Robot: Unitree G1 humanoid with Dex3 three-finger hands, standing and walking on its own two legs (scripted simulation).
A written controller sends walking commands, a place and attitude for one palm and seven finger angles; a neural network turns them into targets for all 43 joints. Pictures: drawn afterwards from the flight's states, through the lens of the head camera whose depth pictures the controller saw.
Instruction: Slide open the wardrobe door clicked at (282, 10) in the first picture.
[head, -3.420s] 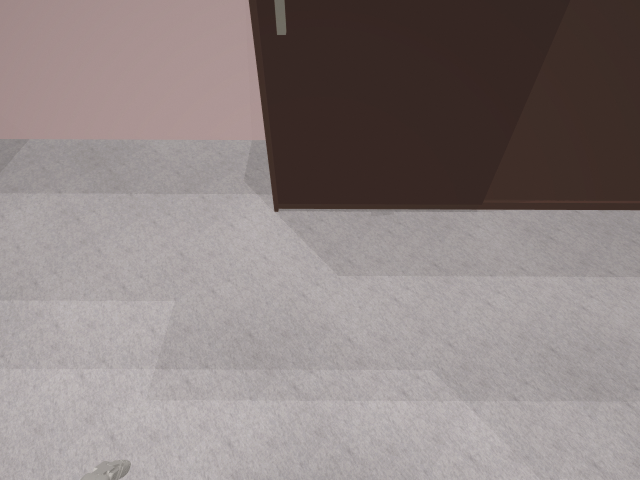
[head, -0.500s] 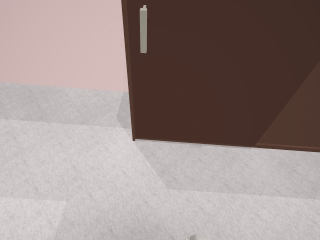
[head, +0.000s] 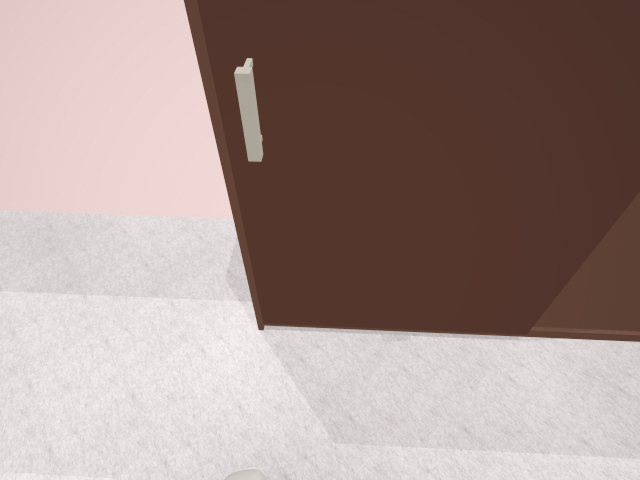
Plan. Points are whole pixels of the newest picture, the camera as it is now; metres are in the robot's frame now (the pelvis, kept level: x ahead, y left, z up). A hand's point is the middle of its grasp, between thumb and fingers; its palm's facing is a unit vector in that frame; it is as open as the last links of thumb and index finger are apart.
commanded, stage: take the last steps up to it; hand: left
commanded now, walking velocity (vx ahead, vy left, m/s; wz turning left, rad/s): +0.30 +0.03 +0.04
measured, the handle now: (252, 111) +0.71 +0.17 +0.11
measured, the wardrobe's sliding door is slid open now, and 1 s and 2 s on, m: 0.00 0.00 0.00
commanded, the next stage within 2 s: come to a stop and stand still in 0.46 s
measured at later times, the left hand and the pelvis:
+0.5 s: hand (185, 439) +0.22 +0.23 -0.17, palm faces +0.01 -0.98 -0.20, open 7.4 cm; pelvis +0.16 +0.04 +0.00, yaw +0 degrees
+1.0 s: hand (189, 405) +0.27 +0.24 -0.19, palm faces +0.08 -0.97 -0.22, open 7.3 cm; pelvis +0.20 +0.05 -0.02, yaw +1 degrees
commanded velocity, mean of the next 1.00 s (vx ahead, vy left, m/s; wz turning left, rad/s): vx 0.04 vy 0.03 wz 0.00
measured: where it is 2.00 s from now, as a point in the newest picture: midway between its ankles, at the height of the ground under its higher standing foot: outside the picture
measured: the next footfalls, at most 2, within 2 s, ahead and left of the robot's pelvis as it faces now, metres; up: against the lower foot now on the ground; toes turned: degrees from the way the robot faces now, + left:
left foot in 0.16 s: +0.16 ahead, +0.14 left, +0.00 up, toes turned +11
right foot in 0.60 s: +0.29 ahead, -0.09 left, +0.00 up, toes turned -9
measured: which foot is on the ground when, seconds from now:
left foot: up 0.00-0.14, down 0.16-0.60, up 0.62-0.98, down 1.00-1.00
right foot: down 0.00-0.16, up 0.18-0.58, down 0.60-1.00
